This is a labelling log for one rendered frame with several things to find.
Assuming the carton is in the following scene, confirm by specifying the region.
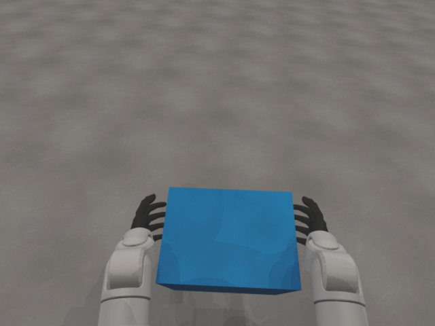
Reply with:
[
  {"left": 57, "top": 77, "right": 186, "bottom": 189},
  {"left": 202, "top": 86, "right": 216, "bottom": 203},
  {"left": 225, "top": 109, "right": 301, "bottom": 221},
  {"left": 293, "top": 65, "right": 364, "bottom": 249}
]
[{"left": 156, "top": 187, "right": 301, "bottom": 295}]

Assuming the robot left hand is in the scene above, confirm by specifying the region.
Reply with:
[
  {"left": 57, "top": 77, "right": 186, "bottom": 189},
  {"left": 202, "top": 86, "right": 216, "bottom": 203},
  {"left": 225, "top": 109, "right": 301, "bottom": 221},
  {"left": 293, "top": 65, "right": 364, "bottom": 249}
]
[{"left": 131, "top": 194, "right": 167, "bottom": 242}]

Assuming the left robot forearm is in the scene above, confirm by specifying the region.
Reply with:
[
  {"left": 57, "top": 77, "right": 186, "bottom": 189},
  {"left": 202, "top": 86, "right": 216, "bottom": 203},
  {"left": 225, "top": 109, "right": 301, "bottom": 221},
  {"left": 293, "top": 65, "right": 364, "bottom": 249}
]
[{"left": 98, "top": 228, "right": 156, "bottom": 326}]

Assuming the robot right hand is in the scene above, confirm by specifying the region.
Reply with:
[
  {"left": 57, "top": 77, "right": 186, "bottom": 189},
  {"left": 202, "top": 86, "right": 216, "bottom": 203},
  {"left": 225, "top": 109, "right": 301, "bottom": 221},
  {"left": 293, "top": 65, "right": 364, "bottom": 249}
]
[{"left": 293, "top": 196, "right": 328, "bottom": 245}]

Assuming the right robot forearm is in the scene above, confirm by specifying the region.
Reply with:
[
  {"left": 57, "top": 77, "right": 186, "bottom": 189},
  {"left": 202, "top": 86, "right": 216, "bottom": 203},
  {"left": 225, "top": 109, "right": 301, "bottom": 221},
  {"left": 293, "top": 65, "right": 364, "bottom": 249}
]
[{"left": 304, "top": 230, "right": 369, "bottom": 326}]

